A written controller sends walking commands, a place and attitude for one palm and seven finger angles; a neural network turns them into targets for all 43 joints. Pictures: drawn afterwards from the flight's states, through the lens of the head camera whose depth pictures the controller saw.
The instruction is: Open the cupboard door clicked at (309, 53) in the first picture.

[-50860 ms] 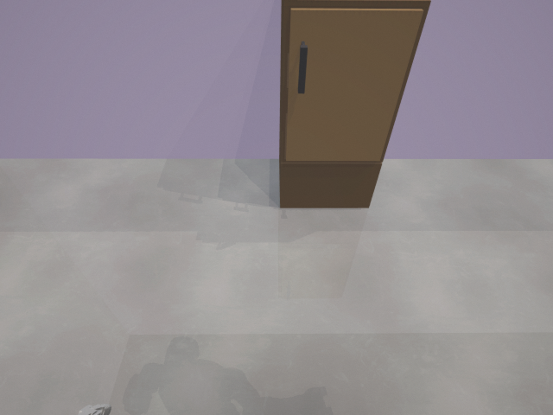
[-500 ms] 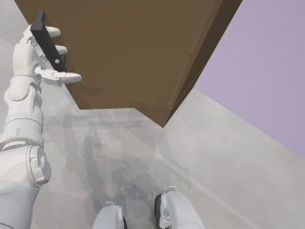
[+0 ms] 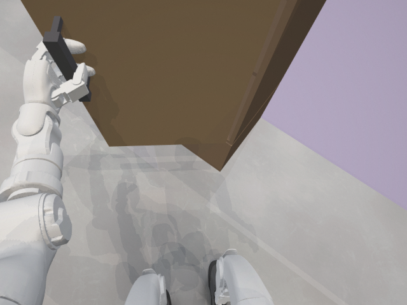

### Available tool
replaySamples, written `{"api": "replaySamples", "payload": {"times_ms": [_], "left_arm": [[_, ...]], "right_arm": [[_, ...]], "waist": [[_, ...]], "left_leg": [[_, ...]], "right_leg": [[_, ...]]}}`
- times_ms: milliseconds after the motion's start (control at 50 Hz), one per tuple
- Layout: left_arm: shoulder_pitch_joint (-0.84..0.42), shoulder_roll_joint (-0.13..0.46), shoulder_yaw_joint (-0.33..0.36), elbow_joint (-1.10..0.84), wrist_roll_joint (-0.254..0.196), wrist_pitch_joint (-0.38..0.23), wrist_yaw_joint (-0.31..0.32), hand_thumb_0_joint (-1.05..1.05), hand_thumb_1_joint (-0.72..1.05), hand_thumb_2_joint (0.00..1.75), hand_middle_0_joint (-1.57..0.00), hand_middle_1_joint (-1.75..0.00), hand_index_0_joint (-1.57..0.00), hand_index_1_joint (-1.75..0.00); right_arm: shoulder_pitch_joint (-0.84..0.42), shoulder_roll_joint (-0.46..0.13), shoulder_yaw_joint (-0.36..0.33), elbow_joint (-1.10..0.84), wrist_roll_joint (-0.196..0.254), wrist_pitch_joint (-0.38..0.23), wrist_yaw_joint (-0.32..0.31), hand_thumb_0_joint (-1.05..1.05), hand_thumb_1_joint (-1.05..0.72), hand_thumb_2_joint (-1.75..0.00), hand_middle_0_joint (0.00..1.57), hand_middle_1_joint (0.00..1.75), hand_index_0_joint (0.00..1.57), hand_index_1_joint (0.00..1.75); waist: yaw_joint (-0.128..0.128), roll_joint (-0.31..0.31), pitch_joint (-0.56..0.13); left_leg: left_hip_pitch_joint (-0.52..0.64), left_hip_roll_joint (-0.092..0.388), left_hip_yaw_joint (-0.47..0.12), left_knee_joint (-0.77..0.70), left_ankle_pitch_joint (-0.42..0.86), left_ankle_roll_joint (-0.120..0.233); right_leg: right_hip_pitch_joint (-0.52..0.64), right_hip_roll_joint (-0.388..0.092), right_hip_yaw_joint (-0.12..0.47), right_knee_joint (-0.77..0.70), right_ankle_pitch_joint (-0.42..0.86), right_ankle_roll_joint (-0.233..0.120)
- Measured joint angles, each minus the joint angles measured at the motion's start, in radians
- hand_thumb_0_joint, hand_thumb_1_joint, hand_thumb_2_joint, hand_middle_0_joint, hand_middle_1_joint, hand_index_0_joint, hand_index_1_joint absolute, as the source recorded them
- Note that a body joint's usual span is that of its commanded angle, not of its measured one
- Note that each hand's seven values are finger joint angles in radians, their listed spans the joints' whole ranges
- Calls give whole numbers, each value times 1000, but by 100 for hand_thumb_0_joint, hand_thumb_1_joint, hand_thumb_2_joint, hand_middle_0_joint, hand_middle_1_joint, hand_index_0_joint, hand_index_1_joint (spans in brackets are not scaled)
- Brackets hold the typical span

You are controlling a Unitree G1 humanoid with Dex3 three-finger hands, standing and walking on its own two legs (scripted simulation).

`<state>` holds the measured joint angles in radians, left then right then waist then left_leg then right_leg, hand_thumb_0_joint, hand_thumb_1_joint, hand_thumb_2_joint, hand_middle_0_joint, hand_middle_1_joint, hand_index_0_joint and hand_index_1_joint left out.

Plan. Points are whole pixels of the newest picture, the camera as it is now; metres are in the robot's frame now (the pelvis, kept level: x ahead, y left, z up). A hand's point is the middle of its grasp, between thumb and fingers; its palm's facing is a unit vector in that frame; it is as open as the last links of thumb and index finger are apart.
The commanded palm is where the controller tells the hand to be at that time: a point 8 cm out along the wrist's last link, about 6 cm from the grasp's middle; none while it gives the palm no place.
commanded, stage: pull the door open along its arc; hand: left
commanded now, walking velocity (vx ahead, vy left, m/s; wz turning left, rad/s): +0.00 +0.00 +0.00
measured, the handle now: (72, 63) +0.57 +0.20 +0.06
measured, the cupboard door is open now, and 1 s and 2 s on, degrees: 40 73 82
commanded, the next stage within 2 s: open thumb and fingers to let go in 1.14 s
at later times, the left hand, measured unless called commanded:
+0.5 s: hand (83, 114) +0.45 +0.17 +0.06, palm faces -0.05 -1.00 -0.02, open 6.0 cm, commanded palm +0.38 +0.22 +0.06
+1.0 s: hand (129, 179) +0.33 +0.09 +0.07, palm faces +0.38 -0.92 +0.00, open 6.1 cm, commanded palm +0.25 +0.14 +0.06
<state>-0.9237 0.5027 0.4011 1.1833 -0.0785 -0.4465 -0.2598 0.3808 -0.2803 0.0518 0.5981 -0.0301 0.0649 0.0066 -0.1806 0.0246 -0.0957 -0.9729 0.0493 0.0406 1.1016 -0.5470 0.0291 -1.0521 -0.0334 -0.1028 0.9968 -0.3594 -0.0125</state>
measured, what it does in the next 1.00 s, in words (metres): stands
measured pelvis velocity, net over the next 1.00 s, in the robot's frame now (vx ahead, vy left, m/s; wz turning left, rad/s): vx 0.02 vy -0.02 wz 0.04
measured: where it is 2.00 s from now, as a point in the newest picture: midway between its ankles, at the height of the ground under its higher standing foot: outside the picture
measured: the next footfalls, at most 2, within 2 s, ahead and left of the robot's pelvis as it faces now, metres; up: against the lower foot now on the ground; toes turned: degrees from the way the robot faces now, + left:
none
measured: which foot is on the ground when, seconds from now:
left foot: down 0.00-1.00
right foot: down 0.00-1.00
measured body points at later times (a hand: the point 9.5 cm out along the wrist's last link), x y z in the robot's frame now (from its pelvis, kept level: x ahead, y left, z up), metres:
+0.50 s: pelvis +0.02 +0.00 +0.02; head +0.13 +0.00 +0.45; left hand +0.45 +0.23 +0.07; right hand +0.05 -0.26 -0.10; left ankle -0.02 +0.10 -0.66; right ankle +0.06 -0.12 -0.66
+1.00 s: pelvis +0.02 -0.02 +0.03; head +0.09 -0.03 +0.47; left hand +0.30 +0.14 +0.07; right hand +0.22 -0.22 -0.08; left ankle -0.02 +0.10 -0.66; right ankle +0.06 -0.12 -0.66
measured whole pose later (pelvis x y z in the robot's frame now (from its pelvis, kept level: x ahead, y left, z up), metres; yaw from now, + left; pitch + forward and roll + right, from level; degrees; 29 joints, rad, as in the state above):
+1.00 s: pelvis +0.02 -0.02 +0.03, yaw +2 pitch +14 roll +0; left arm 0.03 -0.06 -0.08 0.25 0.05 -0.39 0.43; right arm 0.16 -0.17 0.01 0.53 -0.07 0.02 0.03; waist 0.01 0.02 -0.13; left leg -0.67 0.03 0.03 0.95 -0.53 -0.01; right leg -0.78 -0.04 -0.11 0.93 -0.40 -0.04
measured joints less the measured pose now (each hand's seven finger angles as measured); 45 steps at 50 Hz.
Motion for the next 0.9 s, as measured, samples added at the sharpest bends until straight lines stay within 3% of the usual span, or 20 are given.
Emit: {"api": "replaySamples", "payload": {"times_ms": [140,260,380,500,540,580,660,760,820,900], "left_arm": [[-14,13,3,-2,4,10,1,1,72,83,-39,-135,-36,-135],[49,-1,9,-61,-16,18,0,1,74,81,-38,-135,-34,-135],[195,-59,-7,-195,-58,24,-3,1,73,76,-38,-135,-34,-135],[431,-155,-71,-423,-111,32,0,1,71,73,-36,-134,-34,-135],[521,-216,-101,-524,-129,36,52,1,70,72,-36,-133,-34,-135],[605,-289,-140,-624,-119,28,151,1,70,72,-36,-133,-35,-133],[740,-412,-235,-776,-48,15,355,1,69,74,-36,-133,-35,-130],[827,-508,-351,-853,53,19,563,0,68,75,-37,-132,-36,-130],[852,-539,-400,-866,98,27,642,0,67,75,-38,-131,-36,-130],[885,-551,-442,-879,127,39,684,0,67,76,-37,-131,-36,-131]], "right_arm": [[-6,-6,-4,-2,-2,-4,0,0,-91,-90,20,30,20,30],[3,-4,-8,-17,6,6,5,0,-91,-90,20,30,20,30],[16,3,-15,-35,21,17,12,0,-91,-90,20,30,20,30],[11,11,-30,-60,36,11,25,0,-91,-90,20,30,20,30],[-1,15,-40,-67,36,0,31,0,-91,-90,20,30,20,30],[-23,21,-48,-70,31,-14,41,0,-91,-90,20,30,20,30],[-84,38,-58,-76,8,-28,56,0,-91,-90,20,30,20,30],[-166,68,-57,-75,-19,-28,50,0,-91,-90,20,30,20,30],[-204,86,-50,-71,-29,-29,38,0,-91,-90,20,30,20,30],[-228,106,-40,-66,-37,-34,23,0,-91,-90,20,30,20,30]], "waist": [[-4,0,-1],[1,0,-3],[23,1,-13],[57,0,-35],[75,0,-41],[91,-1,-45],[123,-6,-48],[162,-11,-43],[178,-15,-41],[191,-16,-39]], "left_leg": [[-21,1,-1,13,0,-2],[4,6,12,-5,2,-2],[66,6,29,-54,9,-1],[148,0,42,-117,19,0],[173,0,46,-134,21,0],[194,-3,47,-146,21,-1],[223,-10,45,-152,18,-3],[251,-18,33,-144,13,-10],[265,-22,22,-141,13,-16],[282,-23,7,-145,16,-26]], "right_leg": [[-21,0,0,12,1,-2],[-5,8,13,-1,5,-2],[46,13,28,-37,10,1],[117,13,41,-83,13,5],[140,15,44,-97,14,7],[158,13,46,-104,12,8],[183,6,45,-96,0,7],[211,-5,35,-72,-20,1],[225,-10,25,-61,-30,-5],[245,-13,11,-58,-38,-14]]}}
